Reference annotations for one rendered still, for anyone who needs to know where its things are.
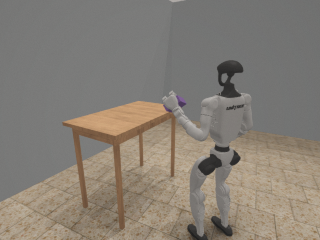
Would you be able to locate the robot left hand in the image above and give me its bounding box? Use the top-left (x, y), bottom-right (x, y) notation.
top-left (162, 91), bottom-right (181, 111)

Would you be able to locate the left robot upper arm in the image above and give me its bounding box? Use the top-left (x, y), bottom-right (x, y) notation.
top-left (195, 96), bottom-right (219, 142)

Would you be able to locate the sponge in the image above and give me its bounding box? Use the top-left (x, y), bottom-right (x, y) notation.
top-left (163, 95), bottom-right (187, 113)

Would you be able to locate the table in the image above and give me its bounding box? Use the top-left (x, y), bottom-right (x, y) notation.
top-left (62, 101), bottom-right (176, 230)

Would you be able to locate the robot right shin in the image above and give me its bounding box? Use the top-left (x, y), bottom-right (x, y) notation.
top-left (215, 184), bottom-right (231, 227)

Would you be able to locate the robot head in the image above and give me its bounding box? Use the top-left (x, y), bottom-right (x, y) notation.
top-left (217, 60), bottom-right (244, 98)

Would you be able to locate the right robot forearm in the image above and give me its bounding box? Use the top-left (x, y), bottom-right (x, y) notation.
top-left (236, 129), bottom-right (249, 138)

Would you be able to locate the left robot forearm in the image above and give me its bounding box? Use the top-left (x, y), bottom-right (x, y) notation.
top-left (172, 106), bottom-right (204, 140)

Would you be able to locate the right robot upper arm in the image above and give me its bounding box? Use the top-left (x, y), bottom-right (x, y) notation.
top-left (239, 93), bottom-right (253, 131)

